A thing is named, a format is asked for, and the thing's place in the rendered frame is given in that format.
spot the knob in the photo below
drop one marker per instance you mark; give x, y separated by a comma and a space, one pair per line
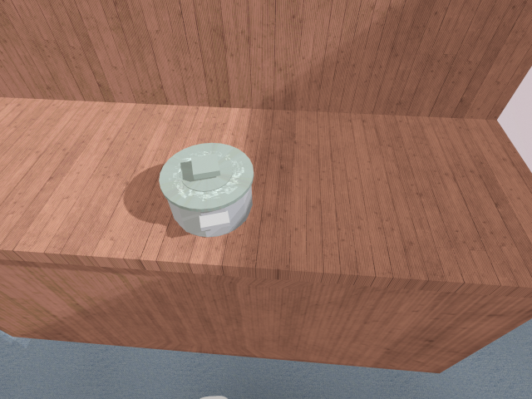
205, 166

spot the pot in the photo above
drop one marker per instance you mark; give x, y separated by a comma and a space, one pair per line
214, 223

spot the table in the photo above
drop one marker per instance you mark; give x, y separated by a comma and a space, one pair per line
391, 224

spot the lid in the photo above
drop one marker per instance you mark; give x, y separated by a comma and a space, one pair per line
178, 185

